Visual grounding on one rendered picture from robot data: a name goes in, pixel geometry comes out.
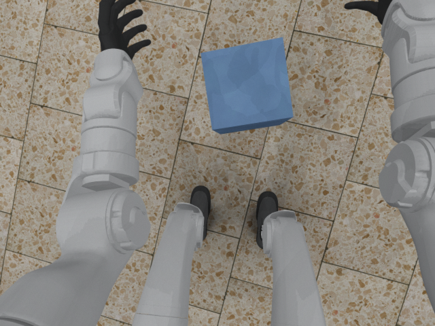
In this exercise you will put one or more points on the robot right upper arm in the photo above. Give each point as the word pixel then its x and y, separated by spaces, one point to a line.
pixel 407 182

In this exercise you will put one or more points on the right robot forearm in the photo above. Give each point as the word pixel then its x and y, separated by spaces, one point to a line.
pixel 408 33

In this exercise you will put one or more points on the robot right shin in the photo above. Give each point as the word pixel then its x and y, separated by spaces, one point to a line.
pixel 283 213

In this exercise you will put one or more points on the left robot forearm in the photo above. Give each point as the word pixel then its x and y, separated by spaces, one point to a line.
pixel 109 127

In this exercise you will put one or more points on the robot left upper arm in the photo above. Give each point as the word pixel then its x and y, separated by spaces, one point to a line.
pixel 97 233

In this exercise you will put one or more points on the carton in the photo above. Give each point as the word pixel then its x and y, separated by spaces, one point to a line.
pixel 247 86

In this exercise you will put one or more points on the right robot hand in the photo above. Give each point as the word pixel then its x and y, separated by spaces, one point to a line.
pixel 376 8

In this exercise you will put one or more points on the robot left foot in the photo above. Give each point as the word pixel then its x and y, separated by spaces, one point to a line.
pixel 201 198

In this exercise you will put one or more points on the left robot hand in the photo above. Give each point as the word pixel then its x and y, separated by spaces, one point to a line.
pixel 111 27

